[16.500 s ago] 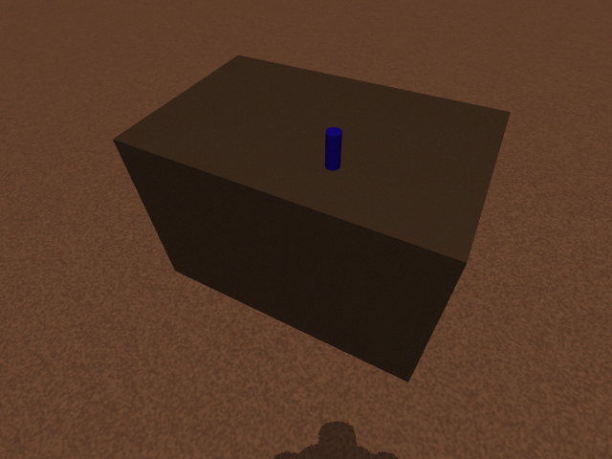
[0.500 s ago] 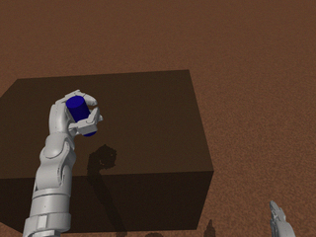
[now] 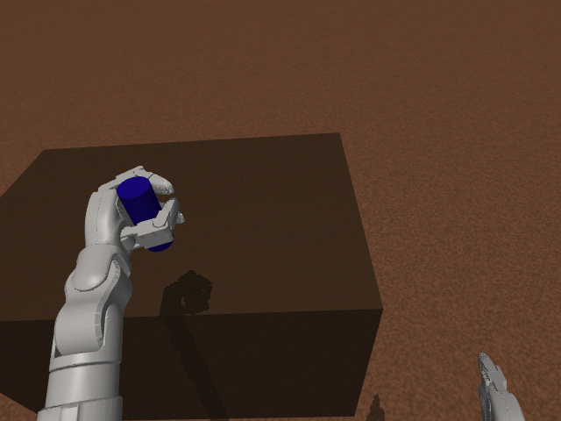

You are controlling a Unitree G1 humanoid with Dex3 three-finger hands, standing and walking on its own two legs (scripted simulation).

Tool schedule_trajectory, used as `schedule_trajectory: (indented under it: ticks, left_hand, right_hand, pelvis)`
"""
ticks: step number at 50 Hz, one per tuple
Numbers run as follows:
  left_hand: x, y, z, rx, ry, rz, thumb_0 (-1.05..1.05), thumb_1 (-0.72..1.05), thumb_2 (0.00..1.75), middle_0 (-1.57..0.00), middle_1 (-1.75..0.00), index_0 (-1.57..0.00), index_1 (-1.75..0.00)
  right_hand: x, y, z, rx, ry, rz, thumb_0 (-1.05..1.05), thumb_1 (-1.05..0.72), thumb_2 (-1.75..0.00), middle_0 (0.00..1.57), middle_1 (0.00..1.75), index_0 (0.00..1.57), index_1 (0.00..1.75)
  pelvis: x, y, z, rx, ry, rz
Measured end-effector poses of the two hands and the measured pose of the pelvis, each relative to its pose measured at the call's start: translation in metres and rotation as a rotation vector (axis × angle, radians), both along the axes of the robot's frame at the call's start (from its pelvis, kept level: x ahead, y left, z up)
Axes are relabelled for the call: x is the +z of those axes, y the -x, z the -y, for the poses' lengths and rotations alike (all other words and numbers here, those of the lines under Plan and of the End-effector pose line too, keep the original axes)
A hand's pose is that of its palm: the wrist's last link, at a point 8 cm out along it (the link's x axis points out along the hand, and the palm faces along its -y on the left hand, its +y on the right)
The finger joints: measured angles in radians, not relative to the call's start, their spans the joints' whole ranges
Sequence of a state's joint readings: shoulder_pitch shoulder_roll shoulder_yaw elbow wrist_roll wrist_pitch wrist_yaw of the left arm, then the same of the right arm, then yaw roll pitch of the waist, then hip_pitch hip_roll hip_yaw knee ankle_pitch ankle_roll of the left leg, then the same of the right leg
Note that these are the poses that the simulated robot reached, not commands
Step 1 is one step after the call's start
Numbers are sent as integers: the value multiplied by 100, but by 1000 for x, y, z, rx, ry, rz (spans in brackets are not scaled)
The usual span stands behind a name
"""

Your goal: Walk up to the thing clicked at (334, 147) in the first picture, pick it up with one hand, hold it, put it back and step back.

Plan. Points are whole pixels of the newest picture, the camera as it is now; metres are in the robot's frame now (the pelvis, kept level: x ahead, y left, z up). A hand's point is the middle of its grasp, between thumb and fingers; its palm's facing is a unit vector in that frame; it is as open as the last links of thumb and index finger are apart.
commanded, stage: hold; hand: left
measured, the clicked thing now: (147, 216) +0.35 +0.19 +0.18
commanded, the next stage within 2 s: none
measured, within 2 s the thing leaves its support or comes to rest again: neither
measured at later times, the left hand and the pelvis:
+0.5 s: hand (159, 204) +0.34 +0.17 +0.20, palm faces +0.13 -0.99 +0.01, open 4.9 cm; pelvis +0.00 +0.00 +0.00, yaw +1 degrees
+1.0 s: hand (157, 201) +0.35 +0.17 +0.20, palm faces +0.12 -0.99 +0.01, open 4.9 cm; pelvis +0.00 +0.00 +0.01, yaw +1 degrees
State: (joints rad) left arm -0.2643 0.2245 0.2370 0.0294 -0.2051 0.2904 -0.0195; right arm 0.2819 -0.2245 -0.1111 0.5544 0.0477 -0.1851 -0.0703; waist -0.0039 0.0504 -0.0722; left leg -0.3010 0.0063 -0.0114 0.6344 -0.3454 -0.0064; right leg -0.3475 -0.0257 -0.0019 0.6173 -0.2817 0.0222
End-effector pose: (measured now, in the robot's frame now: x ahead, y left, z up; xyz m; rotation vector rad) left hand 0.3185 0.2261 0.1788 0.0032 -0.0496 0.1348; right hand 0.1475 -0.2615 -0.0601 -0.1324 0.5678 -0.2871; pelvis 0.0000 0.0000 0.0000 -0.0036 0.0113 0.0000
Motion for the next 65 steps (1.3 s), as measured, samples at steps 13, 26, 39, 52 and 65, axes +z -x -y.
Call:
schedule_trajectory:
  ticks: [13, 26, 39, 52, 65]
  left_hand:
    - [7, 5, 9, -21, 13, -18, -1, 21, 114, -102, -119, -104, -115]
    - [20, 4, 9, -9, 12, 2, -1, 21, 114, -102, -119, -104, -115]
    - [18, 10, 6, 2, 22, 1, -1, 21, 114, -101, -120, -104, -115]
    - [20, 1, 6, -20, 22, -21, -1, 21, 114, -102, -120, -104, -115]
    - [18, 8, 2, 17, 8, 2, -1, 21, 114, -102, -120, -104, -115]
  right_hand:
    - [1, -7, -7, 31, -26, 16, -1, 54, -5, 5, 5, 6, 5]
    - [2, -7, -4, 35, -21, 9, -1, 54, -5, 5, 5, 6, 5]
    - [6, -9, -2, 33, -18, 23, -1, 54, -5, 5, 5, 6, 5]
    - [2, -9, -7, 39, -31, 12, -1, 54, -5, 5, 5, 6, 5]
    - [-1, -5, -3, 29, -20, -15, -1, 54, -5, 5, 5, 6, 5]
  pelvis:
    - [3, -3, 2, 7, -1, 14]
    - [5, -3, 4, 11, -2, 22]
    - [6, -5, 4, 12, -1, 27]
    - [8, -3, 2, 10, -1, 27]
    - [8, -3, 3, 9, 0, 34]
